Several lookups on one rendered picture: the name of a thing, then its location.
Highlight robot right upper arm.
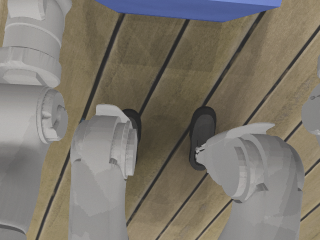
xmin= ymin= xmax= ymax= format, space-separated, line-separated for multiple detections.
xmin=301 ymin=83 xmax=320 ymax=147

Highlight right robot foot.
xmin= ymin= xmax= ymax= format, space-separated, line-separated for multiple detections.
xmin=189 ymin=106 xmax=217 ymax=171

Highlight carton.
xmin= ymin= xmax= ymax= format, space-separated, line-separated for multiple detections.
xmin=95 ymin=0 xmax=282 ymax=23

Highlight left robot foot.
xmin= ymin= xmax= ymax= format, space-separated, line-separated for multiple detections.
xmin=122 ymin=108 xmax=142 ymax=166

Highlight robot left forearm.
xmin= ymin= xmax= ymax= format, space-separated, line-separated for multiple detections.
xmin=0 ymin=0 xmax=72 ymax=88

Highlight robot left upper arm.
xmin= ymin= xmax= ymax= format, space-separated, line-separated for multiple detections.
xmin=0 ymin=83 xmax=68 ymax=240

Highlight robot foot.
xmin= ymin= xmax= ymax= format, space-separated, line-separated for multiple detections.
xmin=122 ymin=108 xmax=142 ymax=166
xmin=189 ymin=106 xmax=217 ymax=171

